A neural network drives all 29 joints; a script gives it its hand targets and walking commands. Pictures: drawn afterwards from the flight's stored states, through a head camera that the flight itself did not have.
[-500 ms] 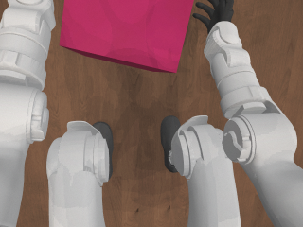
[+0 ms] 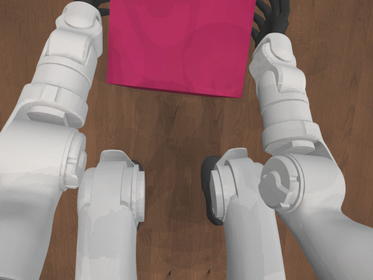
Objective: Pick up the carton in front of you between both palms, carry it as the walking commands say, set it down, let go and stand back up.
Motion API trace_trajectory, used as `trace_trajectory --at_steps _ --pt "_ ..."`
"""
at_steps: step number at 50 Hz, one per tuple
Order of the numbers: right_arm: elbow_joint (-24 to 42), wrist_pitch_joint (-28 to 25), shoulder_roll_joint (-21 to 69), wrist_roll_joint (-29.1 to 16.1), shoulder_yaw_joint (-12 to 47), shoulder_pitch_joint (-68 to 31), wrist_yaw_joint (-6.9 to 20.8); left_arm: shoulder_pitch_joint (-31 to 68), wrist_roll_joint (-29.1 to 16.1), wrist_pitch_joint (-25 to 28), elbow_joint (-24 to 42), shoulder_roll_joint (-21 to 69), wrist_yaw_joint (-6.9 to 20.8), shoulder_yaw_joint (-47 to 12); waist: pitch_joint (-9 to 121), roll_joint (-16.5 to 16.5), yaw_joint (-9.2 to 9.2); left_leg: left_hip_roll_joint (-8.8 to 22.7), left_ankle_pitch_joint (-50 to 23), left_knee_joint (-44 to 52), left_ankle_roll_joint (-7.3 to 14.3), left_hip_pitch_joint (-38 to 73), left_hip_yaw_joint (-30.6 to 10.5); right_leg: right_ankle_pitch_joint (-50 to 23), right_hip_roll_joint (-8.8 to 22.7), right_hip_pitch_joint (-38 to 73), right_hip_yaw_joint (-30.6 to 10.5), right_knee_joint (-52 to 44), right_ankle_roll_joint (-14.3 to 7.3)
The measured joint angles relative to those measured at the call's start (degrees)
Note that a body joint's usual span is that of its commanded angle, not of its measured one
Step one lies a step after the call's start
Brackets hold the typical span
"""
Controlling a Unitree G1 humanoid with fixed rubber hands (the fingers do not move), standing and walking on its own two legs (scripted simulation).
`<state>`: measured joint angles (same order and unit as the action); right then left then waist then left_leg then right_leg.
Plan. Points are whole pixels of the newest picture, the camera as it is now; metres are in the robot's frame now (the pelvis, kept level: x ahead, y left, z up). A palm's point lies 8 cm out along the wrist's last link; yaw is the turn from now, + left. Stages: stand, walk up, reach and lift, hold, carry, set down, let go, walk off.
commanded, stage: reach and lift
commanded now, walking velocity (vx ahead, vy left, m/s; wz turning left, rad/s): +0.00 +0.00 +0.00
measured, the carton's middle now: (180, 41) +0.53 +0.02 -0.22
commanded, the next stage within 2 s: none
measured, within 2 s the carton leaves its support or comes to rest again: neither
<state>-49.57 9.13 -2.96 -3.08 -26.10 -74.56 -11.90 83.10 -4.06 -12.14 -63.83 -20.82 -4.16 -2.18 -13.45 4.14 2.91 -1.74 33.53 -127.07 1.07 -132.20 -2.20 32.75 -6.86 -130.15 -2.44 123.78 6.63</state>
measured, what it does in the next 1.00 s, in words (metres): rises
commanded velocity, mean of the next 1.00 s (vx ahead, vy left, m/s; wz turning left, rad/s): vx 0.00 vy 0.00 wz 0.00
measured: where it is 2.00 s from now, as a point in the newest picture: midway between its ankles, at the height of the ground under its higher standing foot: (174, 204)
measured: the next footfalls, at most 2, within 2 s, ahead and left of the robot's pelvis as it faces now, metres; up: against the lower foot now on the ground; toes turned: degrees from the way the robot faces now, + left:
none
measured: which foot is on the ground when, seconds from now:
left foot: down 0.00-1.00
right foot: down 0.00-1.00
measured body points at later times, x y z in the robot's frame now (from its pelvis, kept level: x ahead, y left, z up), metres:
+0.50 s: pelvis -0.01 -0.02 +0.11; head +0.26 +0.04 +0.47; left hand +0.50 +0.18 +0.03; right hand +0.50 -0.12 +0.05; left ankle +0.10 +0.11 -0.33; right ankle +0.12 -0.14 -0.33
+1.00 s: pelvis +0.04 -0.02 +0.24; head +0.21 +0.02 +0.66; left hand +0.45 +0.18 +0.19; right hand +0.47 -0.12 +0.20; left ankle +0.10 +0.11 -0.33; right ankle +0.12 -0.14 -0.33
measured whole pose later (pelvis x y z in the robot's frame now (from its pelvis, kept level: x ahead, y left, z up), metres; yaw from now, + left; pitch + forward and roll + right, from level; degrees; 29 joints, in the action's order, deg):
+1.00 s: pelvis +0.04 -0.02 +0.24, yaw +6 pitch +34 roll -1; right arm -32.6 17.1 8.8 10.3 -27.0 -38.8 -5.2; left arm 43.3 11.2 -20.3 -41.5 -0.2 -0.8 18.5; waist 13.2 1.1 1.5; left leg -5.7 27.2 -79.7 -1.9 -86.0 -6.1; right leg 28.0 -6.5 -84.9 -6.1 79.4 2.9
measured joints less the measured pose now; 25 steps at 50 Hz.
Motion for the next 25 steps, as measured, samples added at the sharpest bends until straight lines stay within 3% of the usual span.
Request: trace_trajectory --at_steps 7,17,25 --pt "11.57 2.6 3.97 1.15 -1.72 10.45 0.44 -7.16 2.01 -5.16 10.03 4.14 0.84 4.15 7.29 0.24 -0.75 -2.42 -1.64 4.65 -1.82 2.21 -0.34 -0.19 -0.38 2.2 -1.51 -3.21 0.48" --pt "11.25 7.52 9.0 13.98 -10.7 12.37 4.92 -10.48 14.25 -8.61 7.76 10.03 3.67 17.43 17.49 -2.07 -0.2 -4.66 -5.17 16.5 -3.18 8.79 -2.46 -2.6 0.52 9.04 -0.89 -14.33 -1.42" --pt "15.06 9.01 9.86 15.67 -9.58 16.15 6.06 -15.35 17.59 -8.36 11.84 13.46 4.59 21.5 20.94 -2.6 -0.85 -4.15 -6.24 24.12 -3.23 14.06 -2.55 -4.32 -0.48 13.68 -2.01 -21.77 -1.46"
